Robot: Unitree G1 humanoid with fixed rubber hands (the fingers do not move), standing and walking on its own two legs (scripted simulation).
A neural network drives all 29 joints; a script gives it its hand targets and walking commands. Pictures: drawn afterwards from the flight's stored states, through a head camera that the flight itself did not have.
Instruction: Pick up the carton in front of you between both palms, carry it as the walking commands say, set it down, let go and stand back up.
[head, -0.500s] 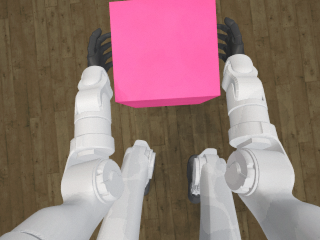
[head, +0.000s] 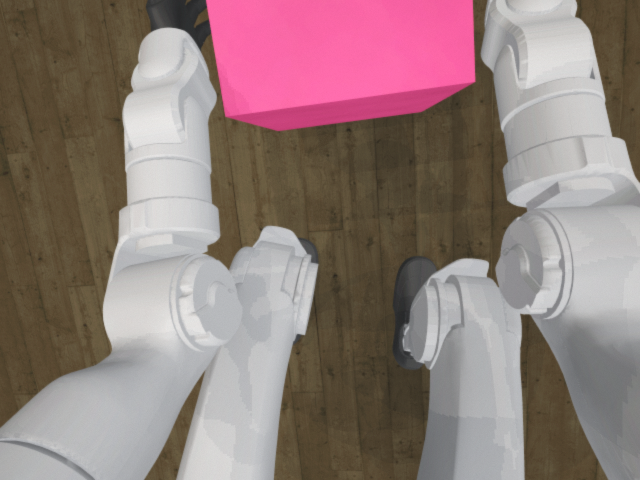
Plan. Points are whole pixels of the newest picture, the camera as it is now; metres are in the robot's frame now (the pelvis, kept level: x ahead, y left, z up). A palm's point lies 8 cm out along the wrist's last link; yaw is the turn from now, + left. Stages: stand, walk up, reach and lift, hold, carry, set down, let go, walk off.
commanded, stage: set down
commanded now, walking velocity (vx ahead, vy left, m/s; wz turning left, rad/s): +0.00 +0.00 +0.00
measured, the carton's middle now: (337, 18) +0.55 +0.07 -0.22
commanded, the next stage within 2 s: none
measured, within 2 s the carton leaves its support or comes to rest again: rests again in 0.38 s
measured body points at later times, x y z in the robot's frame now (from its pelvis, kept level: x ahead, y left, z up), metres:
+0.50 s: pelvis +0.01 +0.00 -0.05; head +0.39 +0.01 +0.18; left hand +0.53 +0.23 -0.22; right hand +0.61 -0.06 -0.23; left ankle +0.11 +0.12 -0.40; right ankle +0.10 -0.10 -0.40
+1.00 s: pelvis +0.00 -0.01 -0.06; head +0.38 -0.01 +0.17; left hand +0.52 +0.24 -0.23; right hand +0.61 -0.06 -0.24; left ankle +0.11 +0.12 -0.40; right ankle +0.10 -0.10 -0.40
